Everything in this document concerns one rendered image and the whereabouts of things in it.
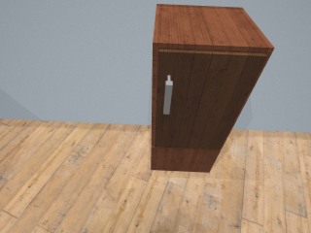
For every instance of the cupboard door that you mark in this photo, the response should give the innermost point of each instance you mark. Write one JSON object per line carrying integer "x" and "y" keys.
{"x": 209, "y": 89}

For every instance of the handle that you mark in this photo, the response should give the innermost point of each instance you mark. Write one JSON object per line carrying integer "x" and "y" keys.
{"x": 167, "y": 96}

